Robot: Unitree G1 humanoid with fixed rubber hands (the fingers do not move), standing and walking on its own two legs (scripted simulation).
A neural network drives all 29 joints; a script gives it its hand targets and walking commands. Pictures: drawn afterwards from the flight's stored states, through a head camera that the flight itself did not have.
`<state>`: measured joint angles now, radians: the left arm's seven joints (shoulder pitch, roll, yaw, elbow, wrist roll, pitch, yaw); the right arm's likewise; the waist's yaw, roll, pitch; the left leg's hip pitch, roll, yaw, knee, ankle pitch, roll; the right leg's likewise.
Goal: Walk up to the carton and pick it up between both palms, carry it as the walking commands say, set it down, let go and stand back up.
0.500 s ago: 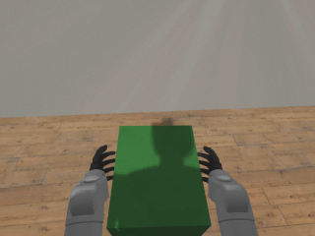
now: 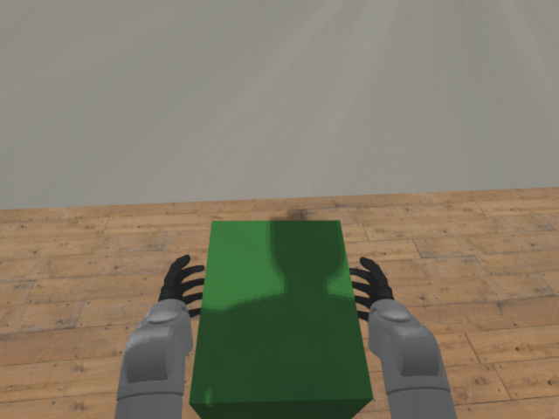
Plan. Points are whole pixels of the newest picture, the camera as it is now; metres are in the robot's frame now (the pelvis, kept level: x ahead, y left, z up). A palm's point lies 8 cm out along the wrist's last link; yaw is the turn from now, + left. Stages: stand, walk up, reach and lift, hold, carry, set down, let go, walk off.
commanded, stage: carry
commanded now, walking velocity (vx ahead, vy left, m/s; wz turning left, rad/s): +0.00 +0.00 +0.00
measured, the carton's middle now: (276, 329) +0.30 +0.01 -0.03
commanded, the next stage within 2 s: hold in 0.30 s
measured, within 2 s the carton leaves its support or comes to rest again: neither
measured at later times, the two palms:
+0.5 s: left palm (169, 330) +0.26 +0.16 +0.04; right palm (377, 329) +0.26 -0.13 +0.03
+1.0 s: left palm (166, 320) +0.27 +0.16 +0.05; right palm (368, 307) +0.29 -0.12 +0.04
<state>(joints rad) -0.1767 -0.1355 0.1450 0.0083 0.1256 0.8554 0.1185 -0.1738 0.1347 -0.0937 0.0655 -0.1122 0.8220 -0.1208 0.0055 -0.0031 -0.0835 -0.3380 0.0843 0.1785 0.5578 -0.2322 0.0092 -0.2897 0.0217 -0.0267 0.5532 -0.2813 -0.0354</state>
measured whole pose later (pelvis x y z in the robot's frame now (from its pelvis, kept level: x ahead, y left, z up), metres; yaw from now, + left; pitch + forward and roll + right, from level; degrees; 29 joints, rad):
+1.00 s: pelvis -0.03 +0.00 +0.00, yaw +2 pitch -10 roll -1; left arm -0.45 -0.22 0.47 0.49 0.38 0.66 0.07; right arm -0.53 0.12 -0.33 0.74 -0.34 0.60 -0.01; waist 0.01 0.00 0.04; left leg -0.17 -0.01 0.01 0.56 -0.21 0.01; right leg -0.11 0.02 -0.03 0.55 -0.27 -0.03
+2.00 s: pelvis -0.07 +0.00 -0.07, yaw +1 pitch +30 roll -1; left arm -0.66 -0.08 0.40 0.60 0.27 0.06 0.12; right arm -0.72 0.10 -0.29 0.71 -0.28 0.06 -0.17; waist 0.01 -0.01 0.03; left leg -1.20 -0.01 0.01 0.85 -0.16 0.02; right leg -1.16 0.03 -0.03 0.90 -0.25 -0.03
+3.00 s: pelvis -0.10 -0.01 -0.23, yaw +1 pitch +44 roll +0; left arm -1.13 0.03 0.47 0.65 0.23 0.33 0.11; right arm -1.16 0.02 -0.39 0.69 -0.27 0.35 -0.18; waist 0.01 -0.03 0.00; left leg -1.93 -0.01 0.02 1.51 -0.34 0.02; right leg -1.89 0.03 -0.03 1.58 -0.45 -0.03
